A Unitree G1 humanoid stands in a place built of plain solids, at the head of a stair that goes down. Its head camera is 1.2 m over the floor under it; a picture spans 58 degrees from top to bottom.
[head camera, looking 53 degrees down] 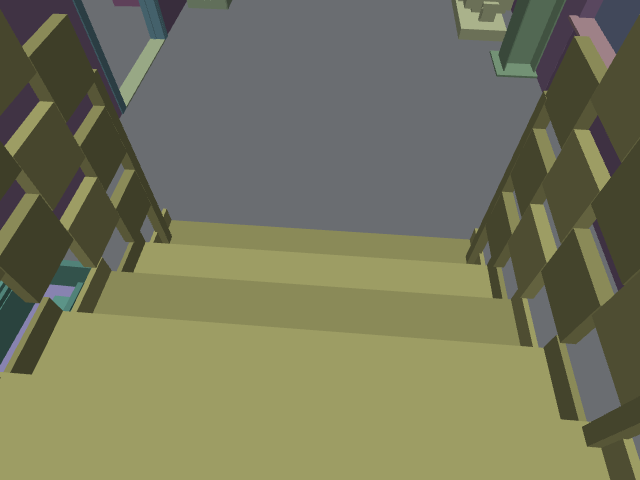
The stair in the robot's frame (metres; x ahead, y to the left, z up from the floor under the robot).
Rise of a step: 0.17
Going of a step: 0.28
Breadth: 1.70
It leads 5 degrees to the right of straight ahead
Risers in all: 5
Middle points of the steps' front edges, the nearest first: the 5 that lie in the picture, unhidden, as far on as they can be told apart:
0.37 0.10 0.00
0.65 0.08 -0.17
0.93 0.06 -0.34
1.21 0.03 -0.51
1.49 0.01 -0.68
